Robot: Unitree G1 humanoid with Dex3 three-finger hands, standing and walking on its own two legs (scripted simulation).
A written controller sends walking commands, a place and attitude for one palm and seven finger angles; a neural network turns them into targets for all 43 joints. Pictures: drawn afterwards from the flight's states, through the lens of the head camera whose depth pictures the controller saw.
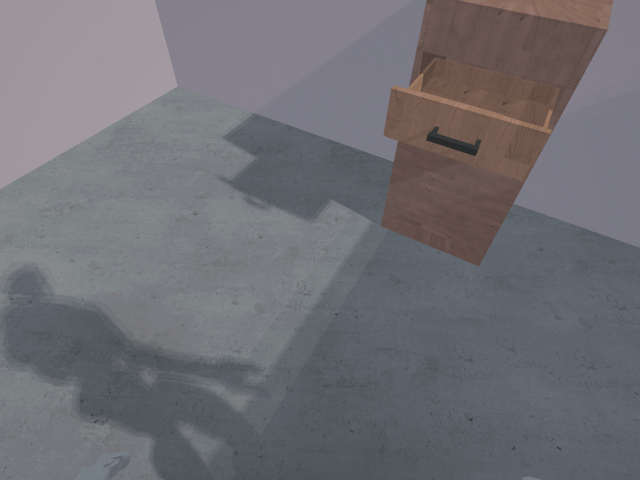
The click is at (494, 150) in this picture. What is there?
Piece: drawer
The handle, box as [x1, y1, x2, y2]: [426, 126, 480, 155]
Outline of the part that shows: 427,135 427,140 475,155 480,140 477,139 475,144 472,145 437,134 436,132 438,127 435,126 432,131 430,131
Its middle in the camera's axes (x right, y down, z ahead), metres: +0.33 -0.25 +0.97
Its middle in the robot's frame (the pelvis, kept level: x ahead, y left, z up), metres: +0.90 -0.29 -0.08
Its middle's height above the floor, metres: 0.69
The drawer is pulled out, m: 0.25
